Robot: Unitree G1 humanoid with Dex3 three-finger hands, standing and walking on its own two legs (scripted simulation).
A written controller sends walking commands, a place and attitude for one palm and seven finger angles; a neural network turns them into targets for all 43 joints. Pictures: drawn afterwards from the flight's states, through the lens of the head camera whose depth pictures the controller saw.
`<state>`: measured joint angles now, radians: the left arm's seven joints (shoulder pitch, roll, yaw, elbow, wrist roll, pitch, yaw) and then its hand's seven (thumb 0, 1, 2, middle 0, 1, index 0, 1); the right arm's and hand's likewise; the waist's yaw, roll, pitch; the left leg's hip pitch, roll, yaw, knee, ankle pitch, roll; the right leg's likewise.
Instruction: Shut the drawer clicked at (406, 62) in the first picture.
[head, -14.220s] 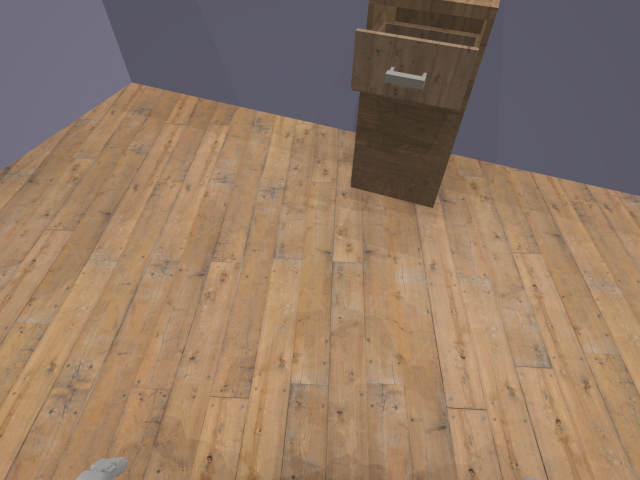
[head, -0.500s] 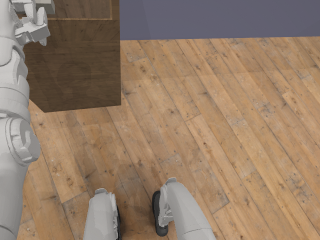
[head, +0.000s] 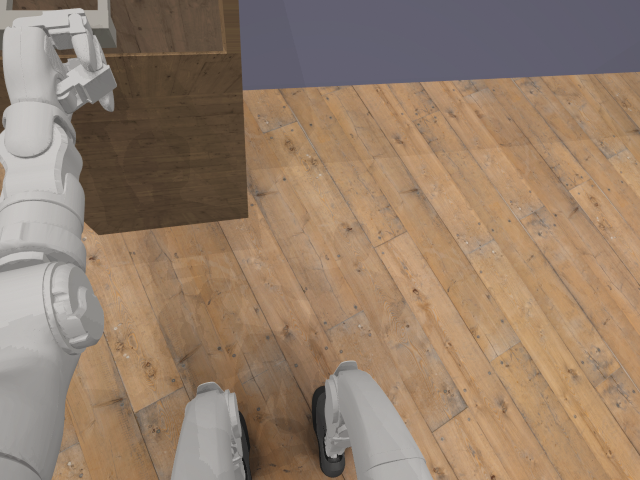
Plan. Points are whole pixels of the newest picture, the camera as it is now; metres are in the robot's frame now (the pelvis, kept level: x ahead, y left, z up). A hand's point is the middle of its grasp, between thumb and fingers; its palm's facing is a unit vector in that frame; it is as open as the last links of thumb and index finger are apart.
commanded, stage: pull the fist back off the drawer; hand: left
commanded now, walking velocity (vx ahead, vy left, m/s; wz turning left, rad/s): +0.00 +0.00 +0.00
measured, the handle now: (55, 13) +0.65 +0.23 +0.06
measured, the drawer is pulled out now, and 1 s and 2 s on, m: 0.00 0.00 0.00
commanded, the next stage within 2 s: draw the hand back to the body in 0.20 s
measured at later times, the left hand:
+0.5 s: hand (88, 100) +0.51 +0.17 +0.09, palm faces +0.04 -1.00 -0.05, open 3.3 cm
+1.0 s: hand out of the picture +0.36 +0.20 +0.18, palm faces +0.21 -0.94 -0.26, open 3.2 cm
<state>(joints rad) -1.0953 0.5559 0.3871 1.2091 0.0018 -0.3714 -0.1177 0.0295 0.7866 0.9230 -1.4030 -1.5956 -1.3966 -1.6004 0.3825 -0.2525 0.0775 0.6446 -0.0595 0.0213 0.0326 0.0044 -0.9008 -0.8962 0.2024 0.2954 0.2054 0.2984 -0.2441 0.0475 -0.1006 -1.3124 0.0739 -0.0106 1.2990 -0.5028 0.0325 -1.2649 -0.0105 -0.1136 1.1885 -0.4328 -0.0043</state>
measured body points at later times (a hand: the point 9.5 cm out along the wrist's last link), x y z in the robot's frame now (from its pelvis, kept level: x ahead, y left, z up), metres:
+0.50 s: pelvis +0.06 +0.00 +0.05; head +0.19 +0.01 +0.48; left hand +0.50 +0.23 +0.10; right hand +0.11 -0.26 -0.07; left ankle +0.04 +0.10 -0.61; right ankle +0.06 -0.13 -0.61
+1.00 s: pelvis +0.07 -0.01 +0.11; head +0.09 -0.02 +0.56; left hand +0.34 +0.25 +0.20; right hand +0.26 -0.24 +0.02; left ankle +0.04 +0.10 -0.61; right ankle +0.06 -0.13 -0.61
